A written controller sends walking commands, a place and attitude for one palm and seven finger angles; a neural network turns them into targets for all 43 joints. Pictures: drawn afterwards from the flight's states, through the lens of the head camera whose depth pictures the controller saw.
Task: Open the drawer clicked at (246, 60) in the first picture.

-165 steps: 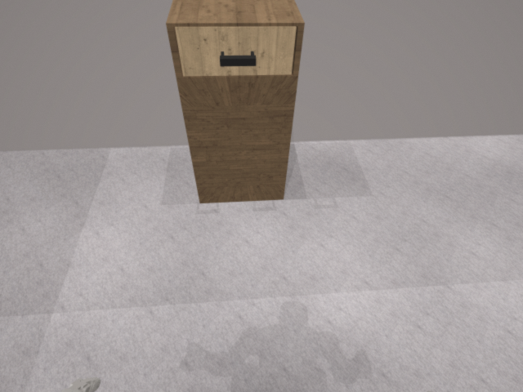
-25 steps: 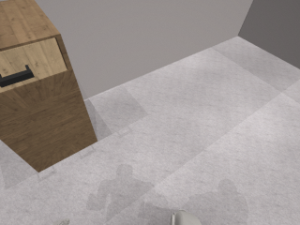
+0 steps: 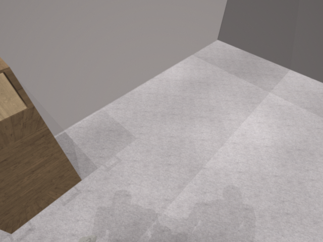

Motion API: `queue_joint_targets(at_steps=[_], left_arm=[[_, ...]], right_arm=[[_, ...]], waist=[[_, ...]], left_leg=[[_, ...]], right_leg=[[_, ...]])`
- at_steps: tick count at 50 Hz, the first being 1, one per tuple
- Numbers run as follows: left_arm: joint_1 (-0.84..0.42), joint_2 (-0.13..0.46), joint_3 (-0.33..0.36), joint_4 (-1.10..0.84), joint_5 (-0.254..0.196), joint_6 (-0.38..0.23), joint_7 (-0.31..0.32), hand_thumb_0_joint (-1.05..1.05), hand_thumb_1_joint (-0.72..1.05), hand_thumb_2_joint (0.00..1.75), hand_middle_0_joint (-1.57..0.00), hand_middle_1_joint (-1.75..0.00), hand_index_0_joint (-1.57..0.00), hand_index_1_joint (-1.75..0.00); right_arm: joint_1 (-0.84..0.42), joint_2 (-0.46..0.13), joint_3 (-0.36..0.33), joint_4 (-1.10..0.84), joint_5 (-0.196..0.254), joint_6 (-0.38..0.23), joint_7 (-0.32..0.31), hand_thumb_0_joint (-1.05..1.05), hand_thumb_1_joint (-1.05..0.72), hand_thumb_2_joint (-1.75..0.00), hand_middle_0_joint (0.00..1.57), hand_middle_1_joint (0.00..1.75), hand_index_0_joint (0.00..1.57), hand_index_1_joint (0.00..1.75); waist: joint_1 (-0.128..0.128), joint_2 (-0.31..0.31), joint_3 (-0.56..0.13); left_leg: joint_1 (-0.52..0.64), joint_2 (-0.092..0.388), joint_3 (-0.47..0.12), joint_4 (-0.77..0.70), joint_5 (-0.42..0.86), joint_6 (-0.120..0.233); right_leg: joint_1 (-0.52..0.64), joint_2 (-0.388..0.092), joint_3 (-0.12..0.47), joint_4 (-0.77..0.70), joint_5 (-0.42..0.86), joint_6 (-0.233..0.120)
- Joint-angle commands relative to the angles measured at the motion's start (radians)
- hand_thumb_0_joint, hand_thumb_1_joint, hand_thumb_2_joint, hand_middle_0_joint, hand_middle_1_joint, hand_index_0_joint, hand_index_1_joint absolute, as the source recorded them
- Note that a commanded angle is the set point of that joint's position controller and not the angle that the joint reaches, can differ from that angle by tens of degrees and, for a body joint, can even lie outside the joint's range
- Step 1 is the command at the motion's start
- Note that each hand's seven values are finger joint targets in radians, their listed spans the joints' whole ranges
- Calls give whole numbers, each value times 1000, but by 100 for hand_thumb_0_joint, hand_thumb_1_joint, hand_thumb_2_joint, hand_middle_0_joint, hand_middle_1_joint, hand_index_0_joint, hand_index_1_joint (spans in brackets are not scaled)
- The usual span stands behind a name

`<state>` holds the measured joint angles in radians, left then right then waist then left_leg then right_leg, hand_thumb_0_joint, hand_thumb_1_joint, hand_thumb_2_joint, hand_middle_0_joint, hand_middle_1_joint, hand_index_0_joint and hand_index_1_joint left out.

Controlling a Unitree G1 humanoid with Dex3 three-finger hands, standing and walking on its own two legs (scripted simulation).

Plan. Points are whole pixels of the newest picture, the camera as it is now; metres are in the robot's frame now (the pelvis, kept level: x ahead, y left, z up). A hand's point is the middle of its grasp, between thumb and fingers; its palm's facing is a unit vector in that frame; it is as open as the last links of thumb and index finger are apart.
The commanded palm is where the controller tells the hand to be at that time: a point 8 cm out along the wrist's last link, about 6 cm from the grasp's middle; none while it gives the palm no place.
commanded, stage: turn to face it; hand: left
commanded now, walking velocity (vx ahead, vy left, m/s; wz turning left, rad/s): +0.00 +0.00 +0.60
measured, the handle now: out of the picture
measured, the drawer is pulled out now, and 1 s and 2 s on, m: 0.00 0.00 0.00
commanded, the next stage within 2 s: take the last steps up to it in 1.34 s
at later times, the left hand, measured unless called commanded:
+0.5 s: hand out of the picture +0.02 +0.20 -0.14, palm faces +0.31 -0.90 -0.31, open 7.4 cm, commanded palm none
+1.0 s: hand out of the picture -0.14 +0.21 -0.17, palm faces +0.58 -0.77 -0.26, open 7.4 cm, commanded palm none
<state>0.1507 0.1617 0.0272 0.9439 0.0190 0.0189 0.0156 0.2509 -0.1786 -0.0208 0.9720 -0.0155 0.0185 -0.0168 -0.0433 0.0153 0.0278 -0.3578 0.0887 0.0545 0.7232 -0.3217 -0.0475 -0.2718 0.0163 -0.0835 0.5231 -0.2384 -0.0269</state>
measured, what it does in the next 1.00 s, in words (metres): steps on the spot, turning left: left foot, then right foot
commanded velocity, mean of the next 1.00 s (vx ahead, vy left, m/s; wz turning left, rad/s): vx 0.00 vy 0.00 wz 0.56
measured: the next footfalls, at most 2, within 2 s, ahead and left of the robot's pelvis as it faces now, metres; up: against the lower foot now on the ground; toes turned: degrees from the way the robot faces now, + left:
left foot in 0.02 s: +0.06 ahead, +0.12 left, +0.00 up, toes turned +6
right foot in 0.44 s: +0.06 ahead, -0.13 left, +0.00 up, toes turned +12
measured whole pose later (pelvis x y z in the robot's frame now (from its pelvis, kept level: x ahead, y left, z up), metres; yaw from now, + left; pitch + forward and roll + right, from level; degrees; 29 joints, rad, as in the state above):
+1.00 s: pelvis -0.05 +0.00 +0.00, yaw +33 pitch +0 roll -1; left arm 0.23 0.29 0.09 0.94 0.02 0.07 0.01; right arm 0.13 -0.21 -0.04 0.88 -0.02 0.03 0.01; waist 0.02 -0.05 0.07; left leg -0.28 0.00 0.04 0.56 -0.28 0.04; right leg -0.49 -0.11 -0.06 1.11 -0.43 0.09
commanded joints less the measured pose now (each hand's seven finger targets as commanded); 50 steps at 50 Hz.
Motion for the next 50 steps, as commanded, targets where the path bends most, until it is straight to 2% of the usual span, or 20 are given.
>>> queue_joint_targets(at_steps=[1,2,3,4,8,14,19,20,22,24,27,34,39,40,41,42,43,44,47,50], left_arm=[[82,102,36,-35,-12,-1,11,0,90,90,-20,-30,-20,-30],[85,81,34,-44,-13,0,10,0,90,90,-20,-30,-20,-30],[33,94,38,-50,-7,3,14,0,90,90,-20,-30,-20,-30],[18,106,49,-53,-2,5,12,0,90,90,-20,-30,-20,-30],[28,93,56,-47,-7,-4,2,0,90,90,-20,-30,-20,-30],[10,88,58,-68,-15,0,6,0,90,90,-20,-30,-20,-30],[114,115,62,-59,-21,-8,12,0,90,90,-20,-30,-20,-30],[153,146,68,-55,-17,-14,16,0,90,90,-20,-30,-20,-30],[148,298,89,-79,7,-19,23,0,90,90,-20,-30,-20,-30],[56,244,78,-105,-1,-20,24,0,90,90,-20,-30,-20,-30],[4,193,57,-125,5,-27,22,0,90,90,-20,-30,-20,-30],[130,267,67,-95,12,-19,16,0,90,90,-20,-30,-20,-30],[119,290,83,-90,9,-9,11,0,90,90,-20,-30,-20,-30],[117,278,83,-89,1,-4,8,0,90,90,-20,-30,-20,-30],[131,231,80,-114,-6,3,2,0,90,90,-20,-30,-20,-30],[70,167,57,-164,-5,5,-5,0,90,90,-20,-30,-20,-30],[22,185,56,-172,4,15,1,0,90,90,-20,-30,-20,-30],[-4,165,62,-157,0,14,5,0,90,90,-20,-30,-20,-30],[49,178,68,-103,-1,13,-8,0,90,90,-20,-30,-20,-30],[68,174,65,-86,-2,20,-8,0,90,90,-20,-30,-20,-30]], right_arm=[[99,-134,-25,3,-3,-23,6,0,-90,-90,20,30,20,30],[74,-181,-36,-21,-10,-18,4,0,-90,-90,20,30,20,30],[77,-181,-43,-13,-14,-21,-4,0,-90,-90,20,30,20,30],[78,-174,-44,-14,-13,-21,-11,0,-90,-90,20,30,20,30],[49,-181,-56,-28,-10,-21,-12,0,-90,-90,20,30,20,30],[56,-213,-82,-44,-11,-7,-5,0,-90,-90,20,30,20,30],[-21,-232,-98,-90,-6,8,8,0,-90,-90,20,30,20,30],[-45,-217,-97,-102,0,10,14,0,-90,-90,20,30,20,30],[-62,-122,-85,-154,0,11,23,0,-90,-90,20,30,20,30],[-88,-165,-100,-126,-12,35,31,0,-90,-90,20,30,20,30],[-50,-142,-88,-99,-10,40,45,0,-90,-90,20,30,20,30],[-194,-132,-69,-149,-2,39,52,0,-90,-90,20,30,20,30],[-130,-145,-62,-155,2,15,47,0,-90,-90,20,30,20,30],[-84,-175,-69,-147,2,8,47,0,-90,-90,20,30,20,30],[-24,-278,-94,-141,-5,-4,42,0,-90,-90,20,30,20,30],[40,-374,-117,-135,-3,-2,34,0,-90,-90,20,30,20,30],[77,-359,-116,-107,-2,-3,25,0,-90,-90,20,30,20,30],[58,-333,-110,-106,-4,-7,13,0,-90,-90,20,30,20,30],[-90,-246,-79,-144,-5,-12,8,0,-90,-90,20,30,20,30],[-90,-237,-75,-141,-4,-11,8,0,-90,-90,20,30,20,30]], waist=[[45,131,-13],[50,227,27],[16,324,43],[18,282,47],[26,130,-60],[0,142,-104],[46,132,-124],[72,82,-123],[86,-333,-71],[49,-233,6],[12,-174,44],[89,-191,14],[64,-208,-76],[36,-140,-104],[0,100,-153],[-38,331,-136],[-53,211,-147],[-44,244,-146],[27,142,-68],[33,123,-49]], left_leg=[[145,127,-189,-329,276,70],[73,231,-329,-409,306,146],[55,245,-430,-490,303,197],[60,238,-435,-487,339,223],[217,167,-312,-398,480,221],[246,148,-369,-369,487,233],[88,81,-397,-308,387,181],[-7,41,-370,-257,293,138],[-294,-162,-84,151,-231,9],[-240,-85,-126,425,-167,17],[-232,-55,-63,484,-62,-11],[-138,-55,24,215,-125,-22],[50,-72,78,-128,-35,3],[180,-57,53,-278,90,15],[368,124,-186,-351,287,91],[414,345,-446,-375,656,227],[390,353,-421,-355,635,268],[359,291,-389,-346,593,251],[212,163,-236,-374,466,194],[181,138,-236,-405,384,199]], right_leg=[[-82,-126,28,17,-60,17],[-101,-69,-23,113,-159,57],[-138,-40,-8,283,-278,64],[-173,-53,43,409,-302,58],[-241,-68,72,486,-224,75],[-186,-45,73,325,-229,88],[60,-15,53,5,-71,77],[176,-50,73,-138,12,70],[230,-485,445,-298,-1,-100],[15,-423,349,-297,-39,-113],[23,-330,128,-217,166,-83],[117,-382,62,-175,279,-106],[148,-381,-27,-19,379,-49],[80,-362,-63,86,323,-2],[-136,-271,-110,296,71,71],[-363,-159,-79,489,-436,127],[-381,-164,21,601,-397,112],[-394,-156,59,648,-337,111],[-307,-148,67,647,-168,115],[-255,-128,60,563,-144,120]])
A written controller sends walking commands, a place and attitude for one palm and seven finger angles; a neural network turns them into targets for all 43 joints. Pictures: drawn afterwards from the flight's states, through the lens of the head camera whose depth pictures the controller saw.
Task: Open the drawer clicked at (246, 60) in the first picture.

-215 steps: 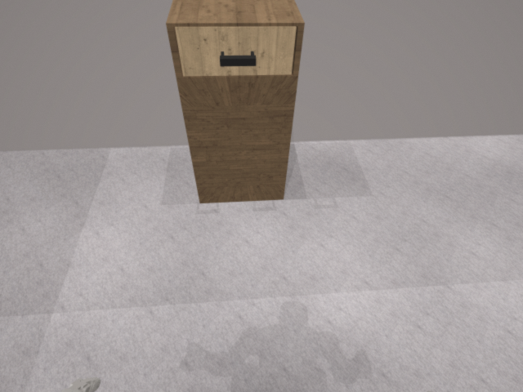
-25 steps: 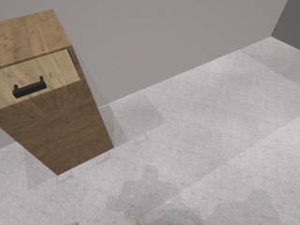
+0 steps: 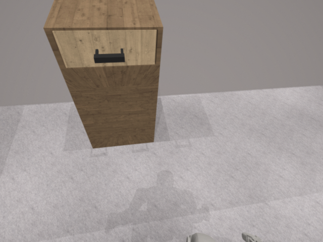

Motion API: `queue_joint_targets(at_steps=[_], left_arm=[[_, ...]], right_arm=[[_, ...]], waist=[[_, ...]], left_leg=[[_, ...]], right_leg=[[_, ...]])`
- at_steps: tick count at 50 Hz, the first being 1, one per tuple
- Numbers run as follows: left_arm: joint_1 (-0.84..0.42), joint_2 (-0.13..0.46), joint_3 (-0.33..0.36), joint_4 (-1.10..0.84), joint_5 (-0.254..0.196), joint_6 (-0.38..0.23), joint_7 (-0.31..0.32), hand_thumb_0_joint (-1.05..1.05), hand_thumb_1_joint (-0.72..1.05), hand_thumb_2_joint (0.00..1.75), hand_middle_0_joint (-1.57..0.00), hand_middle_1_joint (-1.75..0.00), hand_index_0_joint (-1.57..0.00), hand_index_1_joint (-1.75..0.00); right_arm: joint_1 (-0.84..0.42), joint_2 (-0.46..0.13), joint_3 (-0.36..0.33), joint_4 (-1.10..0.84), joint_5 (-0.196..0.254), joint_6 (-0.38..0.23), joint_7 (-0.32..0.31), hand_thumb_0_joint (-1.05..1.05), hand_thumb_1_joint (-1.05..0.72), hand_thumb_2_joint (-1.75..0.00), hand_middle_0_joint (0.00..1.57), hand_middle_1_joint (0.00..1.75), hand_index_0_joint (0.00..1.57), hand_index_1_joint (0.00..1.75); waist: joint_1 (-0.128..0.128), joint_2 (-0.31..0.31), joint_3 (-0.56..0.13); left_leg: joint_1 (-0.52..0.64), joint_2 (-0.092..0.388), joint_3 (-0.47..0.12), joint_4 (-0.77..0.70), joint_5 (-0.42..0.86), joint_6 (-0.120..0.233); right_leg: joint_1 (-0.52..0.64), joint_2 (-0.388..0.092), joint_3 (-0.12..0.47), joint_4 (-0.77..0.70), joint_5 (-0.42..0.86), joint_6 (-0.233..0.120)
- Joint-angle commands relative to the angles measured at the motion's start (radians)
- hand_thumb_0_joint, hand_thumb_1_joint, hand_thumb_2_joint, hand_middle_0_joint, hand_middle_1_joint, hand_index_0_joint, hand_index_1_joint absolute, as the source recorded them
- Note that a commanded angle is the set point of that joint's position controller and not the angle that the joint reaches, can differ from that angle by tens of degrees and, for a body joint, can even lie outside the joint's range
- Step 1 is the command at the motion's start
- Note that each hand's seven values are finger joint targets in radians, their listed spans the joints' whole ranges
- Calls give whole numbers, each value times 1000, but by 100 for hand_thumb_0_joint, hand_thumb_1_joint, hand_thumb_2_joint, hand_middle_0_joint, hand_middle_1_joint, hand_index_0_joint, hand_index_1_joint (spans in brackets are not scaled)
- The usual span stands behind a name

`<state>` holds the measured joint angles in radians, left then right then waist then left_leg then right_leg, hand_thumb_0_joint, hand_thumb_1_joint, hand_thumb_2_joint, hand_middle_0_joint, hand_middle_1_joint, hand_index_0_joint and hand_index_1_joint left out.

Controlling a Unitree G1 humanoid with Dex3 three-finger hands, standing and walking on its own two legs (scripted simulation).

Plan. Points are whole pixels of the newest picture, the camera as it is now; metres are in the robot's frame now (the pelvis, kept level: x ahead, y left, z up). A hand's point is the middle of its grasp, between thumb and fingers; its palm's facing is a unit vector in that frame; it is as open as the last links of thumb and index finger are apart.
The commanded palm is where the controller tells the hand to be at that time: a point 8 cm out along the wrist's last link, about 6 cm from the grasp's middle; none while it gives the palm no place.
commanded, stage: turn to face it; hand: left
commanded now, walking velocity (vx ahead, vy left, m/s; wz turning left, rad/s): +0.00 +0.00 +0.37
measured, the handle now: (109, 54) +0.75 +0.27 +0.00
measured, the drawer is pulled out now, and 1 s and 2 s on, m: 0.00 0.00 0.00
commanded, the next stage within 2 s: take the last steps up to it in 0.34 s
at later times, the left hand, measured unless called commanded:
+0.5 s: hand out of the picture +0.03 +0.15 -0.14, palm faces +0.22 -0.94 -0.26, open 7.3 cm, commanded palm none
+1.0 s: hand out of the picture +0.04 +0.17 -0.17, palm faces +0.23 -0.96 -0.18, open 7.4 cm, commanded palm none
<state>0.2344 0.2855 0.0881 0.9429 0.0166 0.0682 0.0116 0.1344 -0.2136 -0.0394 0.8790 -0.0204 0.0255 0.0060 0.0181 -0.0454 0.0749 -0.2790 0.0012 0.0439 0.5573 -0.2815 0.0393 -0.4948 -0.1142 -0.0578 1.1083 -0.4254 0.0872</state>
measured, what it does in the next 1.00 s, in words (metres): steps on the spot: right foot, then left foot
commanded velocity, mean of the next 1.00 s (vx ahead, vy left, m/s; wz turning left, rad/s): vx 0.17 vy -0.05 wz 0.09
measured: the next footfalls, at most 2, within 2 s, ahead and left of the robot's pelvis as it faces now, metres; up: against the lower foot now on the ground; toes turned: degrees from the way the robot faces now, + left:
right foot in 0.28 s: +0.04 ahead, -0.13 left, +0.00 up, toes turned +3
left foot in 0.70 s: -0.01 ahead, +0.11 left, +0.00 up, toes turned +19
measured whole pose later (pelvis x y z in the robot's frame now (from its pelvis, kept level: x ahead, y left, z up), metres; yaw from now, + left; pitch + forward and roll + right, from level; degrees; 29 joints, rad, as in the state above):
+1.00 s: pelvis +0.07 -0.02 +0.00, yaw +11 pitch +0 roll +1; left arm 0.28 0.19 0.07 1.08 0.02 0.02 -0.04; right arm 0.39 -0.14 -0.03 1.10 -0.03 -0.03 -0.02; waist -0.01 -0.02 0.04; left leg 0.01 0.07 0.12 0.34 -0.33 -0.05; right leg -0.50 -0.11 -0.09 0.79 -0.26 0.03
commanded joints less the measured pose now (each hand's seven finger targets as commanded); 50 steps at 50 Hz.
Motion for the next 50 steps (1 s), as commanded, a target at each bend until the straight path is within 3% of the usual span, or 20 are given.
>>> queue_joint_targets(at_steps=[1,6,10,12,13,14,15,16,18,21,26,29,32,33,34,35,36,39,42,50], left_arm=[[-16,43,2,-87,0,-28,-3,0,90,90,-20,-30,-20,-30],[-55,19,-6,-104,-3,-35,4,0,90,90,-20,-30,-20,-30],[-7,10,-12,-94,-9,-47,12,0,90,90,-20,-30,-20,-30],[58,17,-10,-73,-11,-61,18,0,90,90,-20,-30,-20,-30],[79,59,-5,-68,-4,-74,23,0,90,90,-20,-30,-20,-30],[83,144,11,-65,11,-82,30,0,90,90,-20,-30,-20,-30],[84,159,17,-77,5,-81,29,0,90,90,-20,-30,-20,-30],[44,128,14,-80,3,-79,31,0,90,90,-20,-30,-20,-30],[-32,74,-5,-89,2,-80,26,0,90,90,-20,-30,-20,-30],[-27,56,-8,-83,6,-85,28,0,90,90,-20,-30,-20,-30],[103,59,-7,-1,14,-95,17,0,90,90,-20,-30,-20,-30],[132,71,-9,39,19,-99,8,0,90,90,-20,-30,-20,-30],[102,58,-13,71,8,-93,1,0,90,90,-20,-30,-20,-30],[92,35,-19,78,0,-91,-3,0,90,90,-20,-30,-20,-30],[83,-15,-29,70,-5,-89,-9,0,90,90,-20,-30,-20,-30],[60,-60,-39,42,-2,-90,-18,0,90,90,-20,-30,-20,-30],[-7,-35,-34,5,10,-91,-24,0,90,90,-20,-30,-20,-30],[-24,-22,-17,42,14,-80,-41,0,90,90,-20,-30,-20,-30],[46,-48,-21,79,10,-75,-50,0,90,90,-20,-30,-20,-30],[-53,-57,-17,48,2,-83,-56,0,90,90,-20,-30,-20,-30]], right_arm=[[37,-201,-56,-44,1,-17,-15,0,-90,-90,20,30,20,30],[79,-196,-62,-20,-5,-8,-14,0,-90,-90,20,30,20,30],[65,-187,-62,-13,-7,-3,-13,0,-90,-90,20,30,20,30],[51,-170,-57,-10,2,-5,-12,0,-90,-90,20,30,20,30],[71,-129,-53,-9,11,-8,-8,0,-90,-90,20,30,20,30],[86,-65,-40,-26,18,-10,-2,0,-90,-90,20,30,20,30],[62,-96,-52,-35,4,5,-9,0,-90,-90,20,30,20,30],[47,-105,-58,-15,0,17,-9,0,-90,-90,20,30,20,30],[73,-88,-59,30,1,26,1,0,-90,-90,20,30,20,30],[89,-70,-52,52,1,27,6,0,-90,-90,20,30,20,30],[23,-42,-35,50,-6,9,10,0,-90,-90,20,30,20,30],[12,-30,-26,52,-6,-12,14,0,-90,-90,20,30,20,30],[127,-13,-14,103,-6,-32,4,0,-90,-90,20,30,20,30],[184,-31,-14,132,-5,-43,-3,0,-90,-90,20,30,20,30],[260,-95,-27,156,-8,-53,-13,0,-90,-90,20,30,20,30],[332,-193,-48,165,-12,-50,-19,0,-90,-90,20,30,20,30],[349,-222,-54,161,-15,-47,-25,0,-90,-90,20,30,20,30],[246,-119,-25,148,-11,-63,-37,0,-90,-90,20,30,20,30],[226,-102,-22,149,-5,-82,-42,0,-90,-90,20,30,20,30],[267,-122,-43,191,-16,-77,-34,0,-90,-90,20,30,20,30]], waist=[[-32,178,-99],[-55,175,-98],[-30,198,-102],[9,159,-135],[13,47,-158],[9,-206,-152],[27,-244,-139],[15,-205,-100],[-29,-79,-34],[-27,-104,-38],[34,-124,-45],[44,-132,-28],[-15,-101,-33],[-42,-29,-41],[-77,164,-53],[-104,337,-41],[-124,274,12],[-72,218,128],[-31,182,60],[-49,200,75]], left_leg=[[111,228,-238,-244,319,120],[126,234,-303,-229,321,141],[67,214,-338,-184,398,131],[6,169,-312,-104,366,82],[-86,111,-263,-7,242,26],[-252,-39,-92,174,-87,-52],[-242,-33,-101,364,-302,-65],[-240,-14,-132,496,-278,-62],[-255,8,-107,620,-154,-77],[-236,27,-68,590,-105,-97],[-203,50,-3,335,-137,-91],[-130,52,35,182,-169,-63],[92,31,91,-69,-57,-49],[223,46,78,-168,-20,-45],[332,184,-117,-255,-117,-4],[373,385,-372,-360,-228,74],[312,456,-475,-411,-290,140],[165,368,-285,-439,-148,106],[196,301,-122,-401,96,95],[140,300,-37,-327,145,85]], right_leg=[[-27,10,33,-53,40,7],[41,47,25,-236,-7,-4],[179,86,19,-419,28,-26],[338,79,16,-653,197,-31],[460,-14,108,-769,269,-53],[530,-259,344,-809,389,-152],[413,-364,388,-822,493,-241],[342,-316,348,-823,475,-261],[300,-214,190,-799,456,-226],[314,-185,100,-799,465,-206],[406,-191,129,-857,236,-220],[368,-198,158,-891,65,-237],[260,-129,92,-834,-36,-194],[173,-92,56,-767,-63,-160],[45,-18,-13,-593,-60,-114],[-110,57,-103,-362,-90,-81],[-188,52,-46,-220,-133,-87],[-191,-11,38,-47,52,-80],[-129,-10,11,-88,140,-59],[53,29,-78,-428,170,-73]])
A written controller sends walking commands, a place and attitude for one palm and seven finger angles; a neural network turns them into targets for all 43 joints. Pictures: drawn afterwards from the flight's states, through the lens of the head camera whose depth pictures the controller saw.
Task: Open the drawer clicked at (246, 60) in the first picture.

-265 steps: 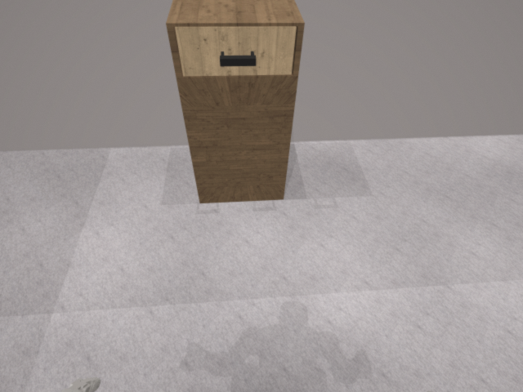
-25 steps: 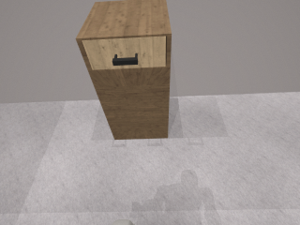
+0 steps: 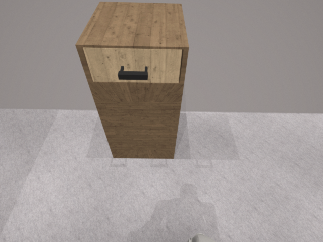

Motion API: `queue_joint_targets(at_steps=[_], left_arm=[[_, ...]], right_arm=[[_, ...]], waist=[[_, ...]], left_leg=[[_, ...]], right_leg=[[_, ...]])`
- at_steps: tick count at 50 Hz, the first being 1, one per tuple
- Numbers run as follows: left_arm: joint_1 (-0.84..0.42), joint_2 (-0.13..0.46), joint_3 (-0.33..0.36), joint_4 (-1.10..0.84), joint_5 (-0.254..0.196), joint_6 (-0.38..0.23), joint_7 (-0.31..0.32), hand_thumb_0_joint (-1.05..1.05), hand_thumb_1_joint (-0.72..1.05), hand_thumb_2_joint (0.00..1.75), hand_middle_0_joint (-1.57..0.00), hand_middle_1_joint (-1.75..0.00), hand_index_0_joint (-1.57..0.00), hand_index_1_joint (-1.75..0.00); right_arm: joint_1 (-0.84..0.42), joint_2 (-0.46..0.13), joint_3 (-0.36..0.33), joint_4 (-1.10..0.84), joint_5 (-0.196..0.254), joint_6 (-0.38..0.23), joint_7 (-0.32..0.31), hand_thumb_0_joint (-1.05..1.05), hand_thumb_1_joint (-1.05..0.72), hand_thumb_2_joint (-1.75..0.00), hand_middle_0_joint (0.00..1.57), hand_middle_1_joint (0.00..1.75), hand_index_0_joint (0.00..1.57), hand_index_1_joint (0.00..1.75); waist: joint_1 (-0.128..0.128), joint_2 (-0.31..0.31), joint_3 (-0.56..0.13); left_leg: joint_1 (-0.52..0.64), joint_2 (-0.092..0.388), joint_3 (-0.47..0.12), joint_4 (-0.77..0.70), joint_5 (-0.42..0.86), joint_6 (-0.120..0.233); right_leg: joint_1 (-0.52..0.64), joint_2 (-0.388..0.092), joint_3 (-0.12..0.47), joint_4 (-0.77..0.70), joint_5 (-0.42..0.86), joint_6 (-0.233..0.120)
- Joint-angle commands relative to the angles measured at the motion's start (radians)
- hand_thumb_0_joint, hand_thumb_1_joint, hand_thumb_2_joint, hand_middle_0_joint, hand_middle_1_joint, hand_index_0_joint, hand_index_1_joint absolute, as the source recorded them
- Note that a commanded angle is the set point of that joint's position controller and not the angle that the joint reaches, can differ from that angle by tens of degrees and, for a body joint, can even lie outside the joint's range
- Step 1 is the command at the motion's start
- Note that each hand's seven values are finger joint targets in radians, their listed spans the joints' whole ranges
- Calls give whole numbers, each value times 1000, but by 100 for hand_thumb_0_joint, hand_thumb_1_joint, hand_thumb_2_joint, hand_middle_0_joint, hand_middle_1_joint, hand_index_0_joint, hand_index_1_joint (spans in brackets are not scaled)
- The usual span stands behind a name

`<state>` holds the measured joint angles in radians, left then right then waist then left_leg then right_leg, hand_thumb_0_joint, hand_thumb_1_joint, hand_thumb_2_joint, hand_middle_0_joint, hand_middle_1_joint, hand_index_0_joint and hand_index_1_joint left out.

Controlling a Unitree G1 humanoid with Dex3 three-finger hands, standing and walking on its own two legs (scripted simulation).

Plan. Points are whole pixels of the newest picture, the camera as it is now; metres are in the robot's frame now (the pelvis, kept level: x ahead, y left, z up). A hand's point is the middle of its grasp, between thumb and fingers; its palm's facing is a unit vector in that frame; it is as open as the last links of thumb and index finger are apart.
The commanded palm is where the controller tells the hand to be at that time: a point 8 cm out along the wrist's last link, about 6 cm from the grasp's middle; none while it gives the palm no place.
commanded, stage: take the last steps up to it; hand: left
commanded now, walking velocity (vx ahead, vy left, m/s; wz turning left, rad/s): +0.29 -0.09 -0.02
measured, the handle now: (133, 71) +0.72 +0.15 +0.00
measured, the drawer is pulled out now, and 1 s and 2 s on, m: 0.00 0.00 0.00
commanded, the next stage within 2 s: come to a stop and stand still in 0.36 s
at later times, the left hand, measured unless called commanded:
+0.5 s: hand out of the picture +0.15 +0.10 -0.18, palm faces +0.10 -0.99 -0.14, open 7.3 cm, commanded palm none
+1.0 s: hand (132, 205) +0.25 +0.10 -0.16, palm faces +0.04 -0.95 -0.32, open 7.4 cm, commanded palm none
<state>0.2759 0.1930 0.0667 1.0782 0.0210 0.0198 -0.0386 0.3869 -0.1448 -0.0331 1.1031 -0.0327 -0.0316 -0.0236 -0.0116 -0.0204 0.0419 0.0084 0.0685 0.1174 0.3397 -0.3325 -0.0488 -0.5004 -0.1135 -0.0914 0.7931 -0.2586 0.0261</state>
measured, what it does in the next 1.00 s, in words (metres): walks ahead: right foot, then left foot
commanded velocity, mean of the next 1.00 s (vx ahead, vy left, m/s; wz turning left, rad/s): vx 0.01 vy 0.01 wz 0.02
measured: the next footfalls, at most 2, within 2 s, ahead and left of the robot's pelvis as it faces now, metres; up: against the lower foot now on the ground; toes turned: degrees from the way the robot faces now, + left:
right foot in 0.08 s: +0.16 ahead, -0.14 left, +0.00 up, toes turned -9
left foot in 0.54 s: +0.29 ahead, +0.06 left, +0.00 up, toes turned +8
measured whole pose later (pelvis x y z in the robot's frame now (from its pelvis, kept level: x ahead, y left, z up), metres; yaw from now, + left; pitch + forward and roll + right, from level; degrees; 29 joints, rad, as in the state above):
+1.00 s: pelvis +0.19 -0.11 -0.01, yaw -1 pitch -1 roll +2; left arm 0.20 0.20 0.05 0.99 0.02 0.02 0.03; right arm 0.16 -0.22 -0.07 1.03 -0.02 0.07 -0.01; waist 0.00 0.04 0.05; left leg -0.38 0.06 0.07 0.67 -0.36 -0.02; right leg -0.27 -0.05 -0.05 0.64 -0.36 -0.02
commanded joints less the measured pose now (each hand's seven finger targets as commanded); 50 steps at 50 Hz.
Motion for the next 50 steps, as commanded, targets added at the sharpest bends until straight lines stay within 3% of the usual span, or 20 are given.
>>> queue_joint_targets(at_steps=[1,3,4,5,6,8,12,18,24,26,28,30,35,38,43,45,46,47,48,50], left_arm=[[-68,34,9,-79,-1,-38,-7,0,90,90,-20,-30,-20,-30],[138,90,27,-11,4,-56,0,0,90,90,-20,-30,-20,-30],[282,178,49,30,11,-73,13,0,90,90,-20,-30,-20,-30],[338,269,62,39,-1,-75,29,0,90,90,-20,-30,-20,-30],[290,253,55,32,-11,-74,36,0,90,90,-20,-30,-20,-30],[90,148,23,-22,-7,-70,46,0,90,90,-20,-30,-20,-30],[10,56,-10,-35,2,-90,55,0,90,90,-20,-30,-20,-30],[74,69,-13,-4,1,-99,55,0,90,90,-20,-30,-20,-30],[96,62,-14,21,-1,-85,61,0,90,90,-20,-30,-20,-30],[106,19,-30,29,-8,-71,71,0,90,90,-20,-30,-20,-30],[174,-23,-45,32,-15,-57,86,0,90,90,-20,-30,-20,-30],[176,17,-42,33,-20,-28,93,0,90,90,-20,-30,-20,-30],[87,28,-10,-34,-6,6,84,0,90,90,-20,-30,-20,-30],[59,20,7,-74,-7,18,77,0,90,90,-20,-30,-20,-30],[69,7,1,-90,-8,18,69,0,90,90,-20,-30,-20,-30],[126,27,-3,-66,-1,1,70,0,90,90,-20,-30,-20,-30],[122,77,-2,-68,8,-10,73,0,90,90,-20,-30,-20,-30],[41,169,1,-101,13,-21,74,0,90,90,-20,-30,-20,-30],[7,212,5,-134,8,-11,70,0,90,90,-20,-30,-20,-30],[-44,206,12,-137,8,-18,76,0,90,90,-20,-30,-20,-30]], right_arm=[[3,-194,-50,-33,-4,-18,-5,0,-90,-90,20,30,20,30],[-19,-183,-48,-30,4,-15,-1,0,-90,-90,20,30,20,30],[12,-131,-37,-38,16,-21,9,0,-90,-90,20,30,20,30],[14,-79,-21,-80,26,-20,13,0,-90,-90,20,30,20,30],[-51,-107,-27,-83,28,-14,13,0,-90,-90,20,30,20,30],[-115,-100,-36,-85,16,-13,16,0,-90,-90,20,30,20,30],[-20,-48,-27,-48,3,18,24,0,-90,-90,20,30,20,30],[-139,-42,-18,-90,8,14,33,0,-90,-90,20,30,20,30],[-196,-34,-4,-98,11,-2,27,0,-90,-90,20,30,20,30],[-94,-56,4,-52,10,-15,9,0,-90,-90,20,30,20,30],[-42,-136,-4,-35,19,-6,-13,0,-90,-90,20,30,20,30],[-99,-151,-2,-36,32,9,-32,0,-90,-90,20,30,20,30],[-152,-184,-49,-81,18,45,-41,0,-90,-90,20,30,20,30],[-198,-196,-59,-110,13,50,-34,0,-90,-90,20,30,20,30],[-274,-188,-57,-138,4,54,-7,0,-90,-90,20,30,20,30],[-275,-170,-50,-132,11,58,6,0,-90,-90,20,30,20,30],[-250,-120,-43,-132,20,60,13,0,-90,-90,20,30,20,30],[-221,-61,-30,-151,27,67,22,0,-90,-90,20,30,20,30],[-264,-103,-34,-169,18,83,26,0,-90,-90,20,30,20,30],[-256,-139,-41,-163,10,92,26,0,-90,-90,20,30,20,30]], waist=[[-1,176,102],[98,59,-3],[155,-148,-125],[146,-356,-189],[153,-316,-176],[74,-63,-20],[-16,-67,-3],[8,-62,1],[12,-29,41],[-15,56,-30],[0,160,-112],[15,296,-89],[-4,113,-127],[7,105,-186],[33,205,-134],[68,134,-114],[64,-13,-79],[25,-232,-23],[59,-171,17],[38,-221,85]], left_leg=[[-167,230,-103,-77,194,166],[-245,150,-26,200,268,112],[-412,66,44,510,138,78],[-573,-33,7,816,-260,65],[-594,3,-119,941,-232,86],[-614,70,-130,971,-53,83],[-497,77,-81,789,41,46],[-541,57,-44,524,55,35],[-378,21,-24,282,106,56],[-153,38,-71,117,496,64],[8,230,-206,149,1021,168],[-33,288,-259,67,1194,233],[-13,313,-222,65,1047,274],[-50,298,-181,63,882,260],[-259,235,-157,12,410,207],[-346,162,-122,73,142,139],[-392,67,-67,178,-22,80],[-448,-22,-28,305,-139,24],[-405,-17,-96,410,-190,33],[-462,-17,-154,531,-110,42]], right_leg=[[119,44,-55,-147,20,-20],[420,82,-62,-274,46,-47],[644,-95,172,-363,-84,-110],[692,-314,552,-532,-87,-189],[601,-309,576,-587,-157,-202],[380,-258,402,-602,-202,-202],[249,-163,129,-616,92,-171],[389,-155,94,-594,310,-213],[372,-138,74,-505,399,-188],[342,-49,21,-318,473,-103],[264,37,-5,-251,69,-29],[235,51,24,-116,-258,-1],[80,58,86,176,-309,-4],[73,63,103,240,-264,4],[236,60,46,-10,-176,-13],[367,68,19,-266,1,-6],[369,-2,112,-424,11,-14],[263,-206,383,-572,-113,-91],[121,-290,439,-654,-259,-155],[108,-266,475,-660,-216,-149]])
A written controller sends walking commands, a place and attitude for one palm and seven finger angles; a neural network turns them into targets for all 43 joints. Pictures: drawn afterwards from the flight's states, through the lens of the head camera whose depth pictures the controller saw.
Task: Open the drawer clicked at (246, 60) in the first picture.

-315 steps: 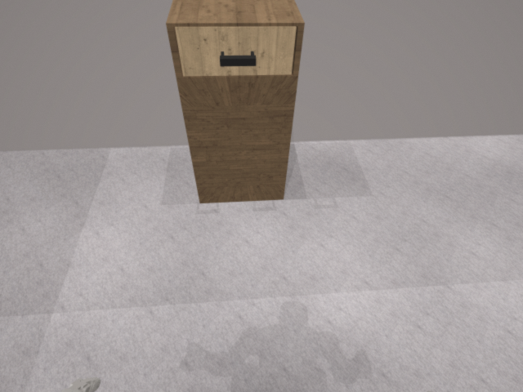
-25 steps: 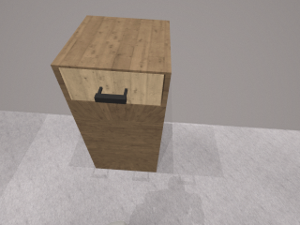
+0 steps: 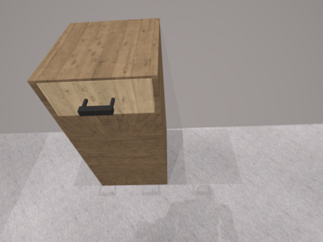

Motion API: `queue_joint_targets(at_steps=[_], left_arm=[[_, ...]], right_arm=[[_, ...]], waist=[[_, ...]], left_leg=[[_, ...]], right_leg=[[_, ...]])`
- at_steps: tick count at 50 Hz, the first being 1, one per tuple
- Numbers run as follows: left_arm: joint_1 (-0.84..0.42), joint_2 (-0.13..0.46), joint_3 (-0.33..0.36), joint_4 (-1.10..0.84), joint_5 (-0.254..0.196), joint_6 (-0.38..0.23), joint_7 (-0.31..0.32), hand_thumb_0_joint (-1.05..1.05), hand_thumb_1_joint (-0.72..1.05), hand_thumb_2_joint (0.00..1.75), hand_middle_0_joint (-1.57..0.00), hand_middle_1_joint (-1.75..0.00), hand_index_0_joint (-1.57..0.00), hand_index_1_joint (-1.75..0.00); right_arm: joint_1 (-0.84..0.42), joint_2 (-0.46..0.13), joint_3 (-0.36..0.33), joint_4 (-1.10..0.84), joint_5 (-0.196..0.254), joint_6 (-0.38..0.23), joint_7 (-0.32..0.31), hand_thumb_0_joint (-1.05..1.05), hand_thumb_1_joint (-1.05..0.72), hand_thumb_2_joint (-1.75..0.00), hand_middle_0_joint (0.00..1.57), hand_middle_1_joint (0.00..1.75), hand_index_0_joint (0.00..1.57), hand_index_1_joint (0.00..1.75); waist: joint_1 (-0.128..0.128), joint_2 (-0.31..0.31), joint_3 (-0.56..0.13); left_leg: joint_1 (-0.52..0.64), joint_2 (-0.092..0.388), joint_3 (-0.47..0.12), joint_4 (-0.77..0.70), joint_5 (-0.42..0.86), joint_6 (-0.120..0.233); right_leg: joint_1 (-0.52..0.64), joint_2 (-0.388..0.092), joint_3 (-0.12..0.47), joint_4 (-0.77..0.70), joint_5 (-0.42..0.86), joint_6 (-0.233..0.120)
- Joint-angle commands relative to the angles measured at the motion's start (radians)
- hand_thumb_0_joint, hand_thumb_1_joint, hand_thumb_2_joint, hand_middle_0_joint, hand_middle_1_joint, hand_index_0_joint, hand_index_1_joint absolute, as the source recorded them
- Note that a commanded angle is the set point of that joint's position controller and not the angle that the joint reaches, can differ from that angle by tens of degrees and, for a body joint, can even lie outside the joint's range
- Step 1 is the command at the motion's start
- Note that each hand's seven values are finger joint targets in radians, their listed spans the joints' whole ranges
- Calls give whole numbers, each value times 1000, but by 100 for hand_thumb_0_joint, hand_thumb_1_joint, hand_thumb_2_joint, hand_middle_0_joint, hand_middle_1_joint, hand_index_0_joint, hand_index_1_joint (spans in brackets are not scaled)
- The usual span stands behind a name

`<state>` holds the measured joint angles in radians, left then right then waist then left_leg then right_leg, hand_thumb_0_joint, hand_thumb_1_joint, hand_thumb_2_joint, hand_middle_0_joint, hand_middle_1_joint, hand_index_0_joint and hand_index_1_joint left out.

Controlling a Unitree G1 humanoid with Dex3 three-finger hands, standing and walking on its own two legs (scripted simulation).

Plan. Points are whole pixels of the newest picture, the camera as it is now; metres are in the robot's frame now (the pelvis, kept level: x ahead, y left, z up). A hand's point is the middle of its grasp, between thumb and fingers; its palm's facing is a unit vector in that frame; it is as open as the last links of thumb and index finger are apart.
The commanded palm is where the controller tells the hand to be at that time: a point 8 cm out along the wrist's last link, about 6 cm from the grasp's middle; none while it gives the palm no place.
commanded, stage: come to a stop and stand still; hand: left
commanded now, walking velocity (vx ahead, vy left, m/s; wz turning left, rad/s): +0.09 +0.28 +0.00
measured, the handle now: (97, 105) +0.53 +0.26 +0.01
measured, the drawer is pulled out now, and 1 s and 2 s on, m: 0.00 0.00 0.00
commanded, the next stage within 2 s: look again from close up in 0.90 s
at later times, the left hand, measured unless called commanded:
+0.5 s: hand out of the picture -0.04 +0.23 -0.16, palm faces +0.12 -0.96 -0.26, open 7.4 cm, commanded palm none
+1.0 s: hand out of the picture +0.00 +0.23 -0.16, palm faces +0.05 -0.98 -0.18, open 7.3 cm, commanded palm none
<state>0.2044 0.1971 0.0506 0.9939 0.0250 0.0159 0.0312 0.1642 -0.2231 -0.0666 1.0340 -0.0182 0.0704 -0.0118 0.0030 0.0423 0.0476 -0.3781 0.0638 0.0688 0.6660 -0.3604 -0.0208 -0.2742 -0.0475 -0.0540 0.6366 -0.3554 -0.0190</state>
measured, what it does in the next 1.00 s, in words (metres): steps on the spot: left foot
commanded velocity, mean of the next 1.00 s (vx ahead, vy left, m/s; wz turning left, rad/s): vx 0.00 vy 0.05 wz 0.00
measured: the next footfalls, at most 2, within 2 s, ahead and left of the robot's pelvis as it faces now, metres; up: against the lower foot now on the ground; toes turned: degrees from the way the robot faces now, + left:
left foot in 0.48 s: +0.01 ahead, +0.16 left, +0.00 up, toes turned +4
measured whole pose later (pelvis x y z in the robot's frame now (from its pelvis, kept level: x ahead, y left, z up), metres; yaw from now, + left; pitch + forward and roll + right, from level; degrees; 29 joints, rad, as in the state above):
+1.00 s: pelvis -0.01 +0.06 +0.02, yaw +1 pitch +0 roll +0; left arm 0.24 0.16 0.01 1.15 0.01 0.00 0.03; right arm 0.28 -0.15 0.01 1.14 -0.01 -0.01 -0.04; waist 0.01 -0.02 0.02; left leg -0.12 0.01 0.05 0.41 -0.28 0.01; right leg -0.17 -0.05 -0.04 0.41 -0.23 0.03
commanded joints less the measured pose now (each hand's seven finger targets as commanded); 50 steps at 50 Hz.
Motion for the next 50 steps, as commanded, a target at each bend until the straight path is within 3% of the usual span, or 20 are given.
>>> queue_joint_targets(at_steps=[1,3,9,13,18,19,21,22,23,24,25,26,27,29,31,33,35,43,49,50], left_arm=[[-6,184,25,-59,2,-16,3,0,90,90,-20,-30,-20,-30],[2,179,29,-65,-4,-21,0,0,90,90,-20,-30,-20,-30],[133,176,39,-25,-4,-30,16,0,90,90,-20,-30,-20,-30],[142,174,37,-15,2,-26,16,0,90,90,-20,-30,-20,-30],[96,189,40,-12,12,-15,6,0,90,90,-20,-30,-20,-30],[90,191,40,-7,11,-14,4,0,90,90,-20,-30,-20,-30],[58,177,35,5,2,-8,4,0,90,90,-20,-30,-20,-30],[51,152,28,5,-5,-4,3,0,90,90,-20,-30,-20,-30],[76,103,18,4,-12,1,1,0,90,90,-20,-30,-20,-30],[91,57,9,0,-13,4,-3,0,90,90,-20,-30,-20,-30],[85,46,1,-5,-4,0,-5,0,90,90,-20,-30,-20,-30],[69,33,-3,16,-3,6,-7,0,90,90,-20,-30,-20,-30],[69,44,-6,29,-3,9,-9,0,90,90,-20,-30,-20,-30],[103,49,-14,63,-5,4,-12,0,90,90,-20,-30,-20,-30],[137,47,-20,88,-8,-7,-11,0,90,90,-20,-30,-20,-30],[148,75,-24,107,-8,-20,-8,0,90,90,-20,-30,-20,-30],[109,81,-24,111,-10,-28,-6,0,90,90,-20,-30,-20,-30],[102,53,-29,128,-16,-22,0,0,90,90,-20,-30,-20,-30],[106,48,-31,133,-19,-20,1,0,90,90,-20,-30,-20,-30],[70,219,-39,27,-1,-41,-3,0,90,90,-20,-30,-20,-30]], right_arm=[[8,-68,-10,-64,-5,-15,17,0,-90,-90,20,30,20,30],[60,-74,-11,-46,-5,-22,21,0,-90,-90,20,30,20,30],[41,-78,-8,-79,-8,-13,14,0,-90,-90,20,30,20,30],[31,-65,-2,-89,-2,-14,12,0,-90,-90,20,30,20,30],[42,-43,9,-83,9,-34,12,0,-90,-90,20,30,20,30],[53,-42,11,-78,10,-39,10,0,-90,-90,20,30,20,30],[124,-36,18,-50,11,-50,3,0,-90,-90,20,30,20,30],[155,-47,22,-35,11,-60,0,0,-90,-90,20,30,20,30],[157,-97,16,-34,4,-70,-3,0,-90,-90,20,30,20,30],[133,-153,9,-51,-1,-69,-7,0,-90,-90,20,30,20,30],[92,-167,13,-70,0,-61,-5,0,-90,-90,20,30,20,30],[51,-136,19,-58,-3,-68,-11,0,-90,-90,20,30,20,30],[33,-112,28,-51,-1,-71,-17,0,-90,-90,20,30,20,30],[16,-83,38,-38,2,-73,-25,0,-90,-90,20,30,20,30],[34,-75,36,-26,5,-77,-27,0,-90,-90,20,30,20,30],[68,-54,40,-12,13,-85,-25,0,-90,-90,20,30,20,30],[96,-48,38,5,14,-81,-23,0,-90,-90,20,30,20,30],[124,-34,56,57,9,-94,-27,0,-90,-90,20,30,20,30],[165,-28,59,77,8,-96,-31,0,-90,-90,20,30,20,30],[139,-161,33,-28,8,-93,-15,0,-90,-90,20,30,20,30]], waist=[[5,-213,72],[9,-174,29],[56,-172,-55],[60,-217,-66],[48,-271,-69],[40,-267,-74],[-2,-265,-82],[-13,-190,-85],[-7,-13,-88],[6,124,-63],[21,86,-29],[20,164,12],[26,204,41],[38,177,26],[45,85,-1],[24,22,-32],[0,-132,-35],[12,-16,-4],[13,-14,1],[-16,-70,112]], left_leg=[[-78,-17,-106,253,-29,11],[-108,-30,-95,312,25,-6],[-180,-36,-111,358,8,-44],[-134,-34,-94,286,-27,-45],[24,-52,-41,42,-48,-19],[60,-59,-27,-18,-24,-16],[215,-61,-7,-216,112,-8],[292,-41,-18,-301,170,-2],[327,73,-142,-345,207,32],[246,203,-269,-399,186,89],[100,234,-286,-422,94,124],[69,199,-282,-493,22,129],[63,169,-252,-496,63,129],[114,132,-177,-425,243,124],[163,99,-140,-346,336,101],[189,47,-105,-293,330,61],[220,41,-94,-278,301,38],[209,48,-98,-340,309,39],[207,48,-99,-350,328,39],[134,4,-117,-350,236,30]], right_leg=[[-78,-293,357,-469,-40,-98],[37,-262,252,-406,167,-92],[254,-309,230,-314,543,-128],[248,-295,215,-313,550,-134],[148,-255,207,-342,371,-134],[139,-239,194,-331,365,-123],[50,-204,161,-282,291,-78],[1,-156,130,-232,226,-47],[-75,-79,81,-148,94,-11],[-92,-28,-1,-88,-12,24],[-37,-14,-11,-37,-50,31],[-40,-12,-10,-2,-49,38],[-34,-17,5,23,-34,35],[-5,-25,21,-18,13,32],[44,-27,34,-163,130,34],[100,-70,85,-250,307,20],[82,-76,95,-246,364,12],[114,-64,73,-271,291,18],[136,-61,62,-271,300,18],[65,-22,55,-212,164,-3]])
